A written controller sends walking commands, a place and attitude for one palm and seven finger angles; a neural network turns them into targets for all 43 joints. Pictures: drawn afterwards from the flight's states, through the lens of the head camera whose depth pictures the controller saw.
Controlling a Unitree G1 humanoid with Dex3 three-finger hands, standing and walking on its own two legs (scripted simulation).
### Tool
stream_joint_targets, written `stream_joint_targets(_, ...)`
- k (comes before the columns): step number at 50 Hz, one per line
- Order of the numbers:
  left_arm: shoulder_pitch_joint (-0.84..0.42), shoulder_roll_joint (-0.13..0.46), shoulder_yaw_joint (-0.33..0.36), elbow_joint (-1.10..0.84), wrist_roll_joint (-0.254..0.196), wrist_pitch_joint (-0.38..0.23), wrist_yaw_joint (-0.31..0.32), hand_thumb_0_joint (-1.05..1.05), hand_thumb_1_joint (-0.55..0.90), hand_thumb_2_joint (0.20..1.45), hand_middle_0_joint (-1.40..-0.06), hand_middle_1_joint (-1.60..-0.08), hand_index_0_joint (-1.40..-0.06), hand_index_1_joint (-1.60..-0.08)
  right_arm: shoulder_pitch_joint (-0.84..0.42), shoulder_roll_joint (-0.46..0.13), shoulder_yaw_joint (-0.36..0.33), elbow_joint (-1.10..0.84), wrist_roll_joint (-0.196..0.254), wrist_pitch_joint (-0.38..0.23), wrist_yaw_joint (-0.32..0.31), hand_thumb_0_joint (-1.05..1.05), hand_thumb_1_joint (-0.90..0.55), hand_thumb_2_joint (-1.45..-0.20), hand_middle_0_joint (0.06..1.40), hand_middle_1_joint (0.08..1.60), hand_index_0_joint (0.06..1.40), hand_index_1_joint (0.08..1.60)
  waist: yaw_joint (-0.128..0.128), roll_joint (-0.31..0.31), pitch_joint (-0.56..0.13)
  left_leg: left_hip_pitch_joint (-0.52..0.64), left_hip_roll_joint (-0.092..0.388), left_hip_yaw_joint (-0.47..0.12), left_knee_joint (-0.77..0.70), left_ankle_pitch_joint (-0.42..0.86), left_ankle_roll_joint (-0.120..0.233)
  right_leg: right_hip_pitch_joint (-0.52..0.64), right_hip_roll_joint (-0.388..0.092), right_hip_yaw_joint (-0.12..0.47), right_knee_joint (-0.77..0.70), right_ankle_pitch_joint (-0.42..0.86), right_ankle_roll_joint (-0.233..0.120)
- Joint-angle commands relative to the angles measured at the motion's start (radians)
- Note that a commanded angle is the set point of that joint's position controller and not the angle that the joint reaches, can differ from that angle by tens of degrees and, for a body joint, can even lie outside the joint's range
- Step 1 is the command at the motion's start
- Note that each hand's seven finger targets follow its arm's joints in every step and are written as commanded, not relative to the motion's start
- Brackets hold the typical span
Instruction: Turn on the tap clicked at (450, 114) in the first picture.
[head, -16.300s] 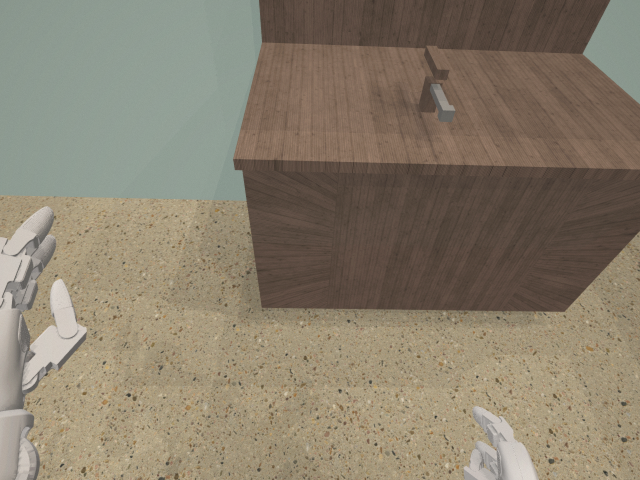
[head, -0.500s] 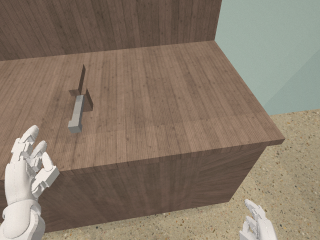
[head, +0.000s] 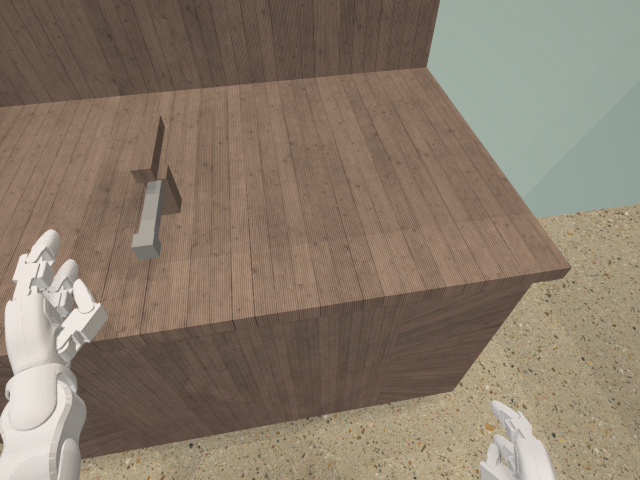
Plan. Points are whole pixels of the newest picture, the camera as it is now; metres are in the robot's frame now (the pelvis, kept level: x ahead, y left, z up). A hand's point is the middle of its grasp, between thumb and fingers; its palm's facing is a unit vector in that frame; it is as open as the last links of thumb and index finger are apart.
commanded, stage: reach beside the lever's end, fingers flat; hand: left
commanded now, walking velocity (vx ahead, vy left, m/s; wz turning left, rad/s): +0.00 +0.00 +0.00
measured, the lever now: (146, 245) +0.39 +0.29 +0.06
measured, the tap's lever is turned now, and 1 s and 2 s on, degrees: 0 0 3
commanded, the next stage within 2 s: push the lever round in 1.10 s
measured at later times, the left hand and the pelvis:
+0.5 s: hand (115, 275) +0.33 +0.30 +0.07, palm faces +0.50 -0.86 -0.09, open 7.8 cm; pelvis -0.01 +0.00 -0.01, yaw +0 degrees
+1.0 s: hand (120, 266) +0.35 +0.31 +0.05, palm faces +0.49 -0.87 -0.10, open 7.8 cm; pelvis +0.00 +0.00 -0.01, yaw -2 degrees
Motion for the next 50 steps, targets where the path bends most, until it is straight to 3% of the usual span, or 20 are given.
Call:
stream_joint_targets(1, -0.224, 0.209, 0.072, -0.181, 0.008, -0.096, -0.012, 0.000, 0.900, 0.900, -0.170, -0.210, -0.170, -0.210, -0.067, -0.126, -0.044, -0.133, 0.005, -0.051, -0.015, 0.000, -0.900, -0.900, 0.200, 0.300, 0.200, 0.300, -0.014, 0.009, -0.214, -0.148, 0.023, 0.005, -0.121, 0.304, -0.048, 0.304, -0.031, 0.064, -0.045, 0.090, 0.017)
stream_joint_targets(6, -0.290, 0.257, 0.110, -0.128, 0.015, -0.105, -0.011, 0.000, 0.900, 0.900, -0.166, -0.198, -0.166, -0.198, -0.061, -0.127, -0.045, -0.133, 0.004, -0.037, -0.017, 0.000, -0.900, -0.900, 0.200, 0.300, 0.200, 0.300, -0.006, 0.039, -0.239, -0.164, 0.020, 0.006, -0.120, 0.294, -0.051, 0.310, -0.032, 0.071, -0.039, 0.082, 0.015)
stream_joint_targets(8, -0.328, 0.248, 0.098, -0.086, 0.011, -0.113, -0.011, 0.000, 0.900, 0.900, -0.164, -0.193, -0.164, -0.193, -0.057, -0.131, -0.046, -0.128, 0.004, -0.034, -0.018, 0.000, -0.900, -0.900, 0.200, 0.300, 0.200, 0.300, -0.017, 0.001, -0.224, -0.176, 0.025, 0.005, -0.115, 0.279, -0.048, 0.290, -0.027, 0.068, -0.038, 0.067, 0.018)
stream_joint_targets(10, -0.326, 0.275, 0.132, -0.056, 0.018, -0.122, -0.008, 0.000, 0.900, 0.900, -0.162, -0.187, -0.162, -0.187, -0.051, -0.133, -0.048, -0.124, 0.002, -0.030, -0.018, 0.000, -0.900, -0.900, 0.200, 0.300, 0.200, 0.300, -0.009, 0.021, -0.233, -0.179, 0.024, 0.005, -0.111, 0.289, -0.050, 0.294, -0.026, 0.070, -0.032, 0.078, 0.015)
stream_joint_targets(13, -0.398, 0.273, 0.114, -0.005, 0.015, -0.127, -0.017, 0.000, 0.900, 0.900, -0.160, -0.180, -0.160, -0.180, -0.040, -0.138, -0.047, -0.123, 0.003, -0.018, -0.017, 0.000, -0.900, -0.900, 0.200, 0.300, 0.200, 0.300, -0.025, -0.010, -0.232, -0.207, 0.025, 0.006, -0.106, 0.261, -0.045, 0.285, -0.027, 0.075, -0.031, 0.064, 0.019)
stream_joint_targets(15, -0.398, 0.301, 0.137, 0.009, 0.026, -0.133, -0.017, 0.000, 0.900, 0.900, -0.158, -0.175, -0.158, -0.175, -0.036, -0.139, -0.049, -0.123, 0.004, -0.013, -0.016, 0.000, -0.900, -0.900, 0.200, 0.300, 0.200, 0.300, -0.016, 0.051, -0.247, -0.198, 0.024, 0.009, -0.102, 0.274, -0.047, 0.284, -0.027, 0.076, -0.024, 0.072, 0.015)
stream_joint_targets(18, -0.471, 0.280, 0.106, 0.068, 0.024, -0.137, -0.021, 0.000, 0.900, 0.900, -0.156, -0.167, -0.156, -0.167, -0.018, -0.145, -0.048, -0.119, 0.002, -0.005, -0.016, 0.000, -0.900, -0.900, 0.200, 0.300, 0.200, 0.300, -0.040, -0.010, -0.236, -0.226, 0.025, 0.006, -0.093, 0.245, -0.042, 0.256, -0.024, 0.078, -0.022, 0.052, 0.021)
stream_joint_targets(19, -0.500, 0.307, 0.124, 0.091, 0.024, -0.141, -0.023, 0.000, 0.900, 0.900, -0.155, -0.165, -0.155, -0.165, -0.011, -0.149, -0.049, -0.113, 0.003, -0.001, -0.017, 0.000, -0.900, -0.900, 0.200, 0.300, 0.200, 0.300, -0.043, -0.020, -0.236, -0.237, 0.026, 0.006, -0.090, 0.233, -0.039, 0.256, -0.024, 0.081, -0.022, 0.044, 0.022)
stream_joint_targets(21, -0.549, 0.317, 0.118, 0.101, 0.037, -0.151, -0.023, 0.000, 0.900, 0.900, -0.153, -0.160, -0.153, -0.160, -0.005, -0.146, -0.047, -0.116, 0.004, 0.006, -0.018, 0.000, -0.900, -0.900, 0.200, 0.300, 0.200, 0.300, -0.043, 0.032, -0.250, -0.232, 0.023, 0.002, -0.093, 0.219, -0.042, 0.246, -0.025, 0.081, -0.016, 0.022, 0.019)
stream_joint_targets(23, -0.581, 0.319, 0.116, 0.145, 0.040, -0.156, -0.021, 0.000, 0.900, 0.900, -0.152, -0.155, -0.152, -0.155, 0.007, -0.152, -0.049, -0.110, 0.000, 0.009, -0.017, 0.000, -0.900, -0.900, 0.200, 0.300, 0.200, 0.300, -0.049, 0.014, -0.263, -0.239, 0.023, 0.003, -0.083, 0.217, -0.039, 0.240, -0.022, 0.083, -0.013, 0.026, 0.020)
stream_joint_targets(25, -0.589, 0.366, 0.156, 0.184, 0.050, -0.164, -0.018, 0.000, 0.900, 0.900, -0.150, -0.150, -0.150, -0.150, 0.020, -0.157, -0.050, -0.105, -0.002, 0.020, -0.016, 0.000, -0.900, -0.900, 0.200, 0.300, 0.200, 0.300, -0.043, 0.015, -0.275, -0.258, 0.024, 0.005, -0.075, 0.229, -0.035, 0.256, -0.022, 0.087, -0.005, 0.047, 0.019)
stream_joint_targets(29, -0.625, 0.361, 0.146, 0.247, 0.050, -0.175, -0.029, 0.000, 0.900, 0.900, -0.150, -0.150, -0.150, -0.150, 0.046, -0.159, -0.054, -0.103, -0.005, 0.038, -0.008, 0.000, -0.900, -0.900, 0.200, 0.300, 0.200, 0.300, -0.051, 0.007, -0.295, -0.277, 0.024, 0.010, -0.062, 0.257, -0.035, 0.261, -0.020, 0.090, 0.008, 0.094, 0.019)
stream_joint_targets(30, -0.614, 0.409, 0.196, 0.264, 0.055, -0.180, -0.024, 0.000, 0.900, 0.900, -0.150, -0.150, -0.150, -0.150, 0.052, -0.162, -0.057, -0.098, -0.005, 0.046, -0.007, 0.000, -0.900, -0.900, 0.200, 0.300, 0.200, 0.300, -0.041, 0.017, -0.308, -0.282, 0.026, 0.011, -0.056, 0.270, -0.032, 0.273, -0.019, 0.091, 0.014, 0.110, 0.018)
stream_joint_targets(33, -0.633, 0.433, 0.215, 0.307, 0.051, -0.190, -0.037, 0.000, 0.900, 0.900, -0.150, -0.150, -0.150, -0.150, 0.073, -0.167, -0.062, -0.101, -0.008, 0.063, 0.000, 0.000, -0.900, -0.900, 0.200, 0.300, 0.200, 0.300, -0.044, -0.010, -0.344, -0.316, 0.024, 0.020, -0.041, 0.278, -0.022, 0.306, -0.023, 0.107, 0.024, 0.152, 0.023)
stream_joint_targets(35, -0.653, 0.471, 0.239, 0.331, 0.062, -0.199, -0.042, 0.000, 0.900, 0.900, -0.150, -0.150, -0.150, -0.150, 0.079, -0.167, -0.061, -0.095, -0.006, 0.076, 0.002, 0.000, -0.900, -0.900, 0.200, 0.300, 0.200, 0.300, -0.046, 0.046, -0.337, -0.327, 0.025, 0.021, -0.033, 0.283, -0.021, 0.296, -0.023, 0.110, 0.033, 0.160, 0.018)
stream_joint_targets(37, -0.639, 0.446, 0.220, 0.319, 0.058, -0.215, -0.055, 0.000, 0.900, 0.900, -0.150, -0.150, -0.150, -0.150, 0.094, -0.167, -0.066, -0.105, -0.008, 0.080, 0.009, 0.000, -0.900, -0.900, 0.200, 0.300, 0.200, 0.300, -0.044, 0.032, -0.368, -0.312, 0.028, 0.020, -0.033, 0.317, -0.025, 0.305, -0.017, 0.105, 0.042, 0.190, 0.017)
stream_joint_targets(40, -0.609, 0.429, 0.216, 0.286, 0.052, -0.236, -0.066, 0.000, 0.900, 0.900, -0.150, -0.150, -0.150, -0.150, 0.100, -0.165, -0.072, -0.110, -0.006, 0.083, 0.016, 0.000, -0.900, -0.900, 0.200, 0.300, 0.200, 0.300, -0.044, 0.067, -0.379, -0.284, 0.035, 0.018, -0.028, 0.362, -0.030, 0.297, -0.011, 0.098, 0.047, 0.215, 0.013)
stream_joint_targets(44, -0.557, 0.386, 0.191, 0.294, 0.032, -0.235, -0.074, 0.000, 0.900, 0.900, -0.150, -0.150, -0.150, -0.150, 0.105, -0.170, -0.076, -0.110, -0.005, 0.086, 0.018, 0.000, -0.900, -0.900, 0.200, 0.300, 0.200, 0.300, -0.050, 0.006, -0.345, -0.301, 0.036, 0.015, -0.036, 0.338, -0.032, 0.280, -0.009, 0.091, 0.040, 0.194, 0.018)
stream_joint_targets(48, -0.576, 0.396, 0.198, 0.254, 0.037, -0.238, -0.064, 0.000, 0.900, 0.900, -0.150, -0.150, -0.150, -0.150, 0.098, -0.168, -0.075, -0.114, -0.006, 0.088, 0.016, 0.000, -0.900, -0.900, 0.200, 0.300, 0.200, 0.300, -0.046, 0.037, -0.353, -0.289, 0.032, 0.013, -0.044, 0.333, -0.035, 0.278, -0.011, 0.090, 0.039, 0.176, 0.017)
stream_joint_targets(50, -0.603, 0.425, 0.222, 0.262, 0.045, -0.242, -0.053, 0.000, 0.900, 0.900, -0.150, -0.150, -0.150, -0.150, 0.092, -0.168, -0.073, -0.105, -0.007, 0.090, 0.011, 0.000, -0.900, -0.900, 0.200, 0.300, 0.200, 0.300, -0.055, 0.042, -0.319, -0.295, 0.035, 0.011, -0.042, 0.308, -0.033, 0.254, -0.011, 0.090, 0.032, 0.147, 0.016)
